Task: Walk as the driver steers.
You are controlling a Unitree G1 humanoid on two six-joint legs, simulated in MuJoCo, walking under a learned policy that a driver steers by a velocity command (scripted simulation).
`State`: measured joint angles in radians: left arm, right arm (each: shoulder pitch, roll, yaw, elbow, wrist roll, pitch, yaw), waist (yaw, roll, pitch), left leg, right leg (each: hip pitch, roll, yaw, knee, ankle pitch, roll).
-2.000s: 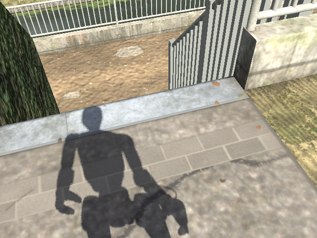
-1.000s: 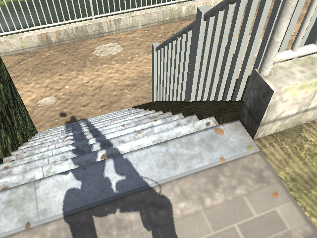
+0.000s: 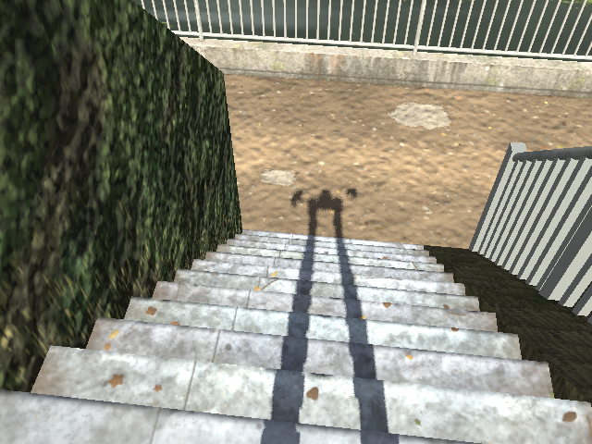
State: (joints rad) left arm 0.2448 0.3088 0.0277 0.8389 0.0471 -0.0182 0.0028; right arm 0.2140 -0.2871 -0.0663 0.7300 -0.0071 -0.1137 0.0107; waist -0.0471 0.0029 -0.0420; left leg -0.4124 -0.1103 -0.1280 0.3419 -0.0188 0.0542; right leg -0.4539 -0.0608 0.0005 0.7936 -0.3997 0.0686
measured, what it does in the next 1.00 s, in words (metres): steps on the spot: right foot, then left foot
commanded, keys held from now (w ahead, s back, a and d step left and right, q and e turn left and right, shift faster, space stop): no key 1.00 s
